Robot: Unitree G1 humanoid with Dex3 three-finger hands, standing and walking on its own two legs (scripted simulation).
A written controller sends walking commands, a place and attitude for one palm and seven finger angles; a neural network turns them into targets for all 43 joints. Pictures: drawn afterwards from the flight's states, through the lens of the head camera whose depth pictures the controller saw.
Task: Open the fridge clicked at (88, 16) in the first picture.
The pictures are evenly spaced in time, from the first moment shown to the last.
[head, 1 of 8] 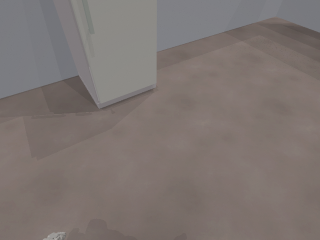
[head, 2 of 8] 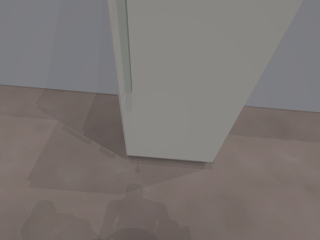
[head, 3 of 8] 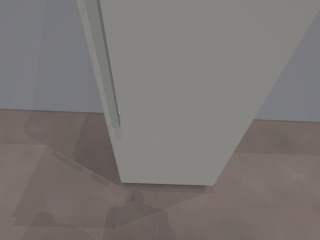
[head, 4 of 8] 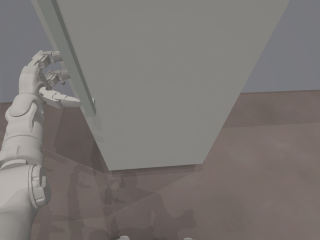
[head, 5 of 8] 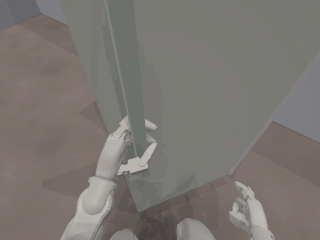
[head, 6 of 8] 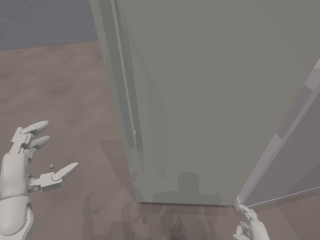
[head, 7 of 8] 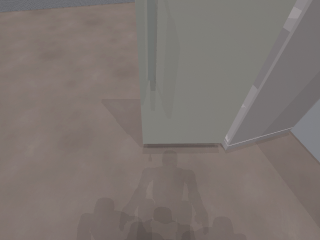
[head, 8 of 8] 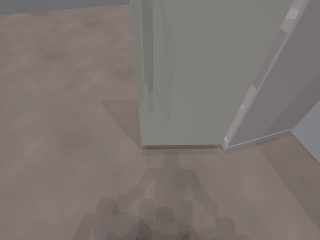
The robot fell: no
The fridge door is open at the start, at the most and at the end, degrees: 0 82 74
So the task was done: yes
